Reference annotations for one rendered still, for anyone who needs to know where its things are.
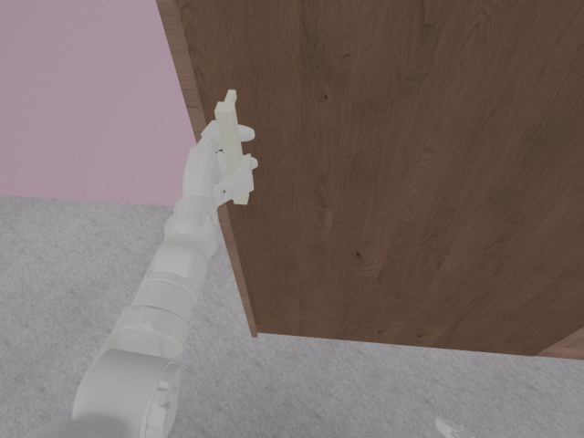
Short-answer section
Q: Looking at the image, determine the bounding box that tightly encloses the left robot hand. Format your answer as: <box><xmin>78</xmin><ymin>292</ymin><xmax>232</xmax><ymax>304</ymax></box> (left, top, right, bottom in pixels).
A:
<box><xmin>182</xmin><ymin>120</ymin><xmax>258</xmax><ymax>210</ymax></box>

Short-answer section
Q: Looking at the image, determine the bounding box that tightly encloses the right robot hand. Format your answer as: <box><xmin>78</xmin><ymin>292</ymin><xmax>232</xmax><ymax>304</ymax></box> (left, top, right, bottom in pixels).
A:
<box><xmin>435</xmin><ymin>416</ymin><xmax>475</xmax><ymax>438</ymax></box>

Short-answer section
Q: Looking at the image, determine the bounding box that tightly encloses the robot left forearm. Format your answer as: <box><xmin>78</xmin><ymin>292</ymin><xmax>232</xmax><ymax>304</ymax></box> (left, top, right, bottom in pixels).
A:
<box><xmin>72</xmin><ymin>195</ymin><xmax>219</xmax><ymax>419</ymax></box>

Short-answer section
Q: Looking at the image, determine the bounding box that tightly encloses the left robot upper arm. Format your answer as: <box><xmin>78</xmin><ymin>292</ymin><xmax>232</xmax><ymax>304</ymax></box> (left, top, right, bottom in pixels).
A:
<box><xmin>23</xmin><ymin>349</ymin><xmax>182</xmax><ymax>438</ymax></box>

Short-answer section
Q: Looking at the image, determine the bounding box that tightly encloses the wardrobe door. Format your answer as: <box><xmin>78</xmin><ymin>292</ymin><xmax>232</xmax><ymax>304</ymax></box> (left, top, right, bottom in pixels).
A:
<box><xmin>176</xmin><ymin>0</ymin><xmax>584</xmax><ymax>357</ymax></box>
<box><xmin>550</xmin><ymin>327</ymin><xmax>584</xmax><ymax>349</ymax></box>

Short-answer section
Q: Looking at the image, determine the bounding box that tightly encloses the handle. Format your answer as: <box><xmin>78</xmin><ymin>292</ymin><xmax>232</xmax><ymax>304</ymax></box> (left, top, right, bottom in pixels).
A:
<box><xmin>214</xmin><ymin>89</ymin><xmax>249</xmax><ymax>204</ymax></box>

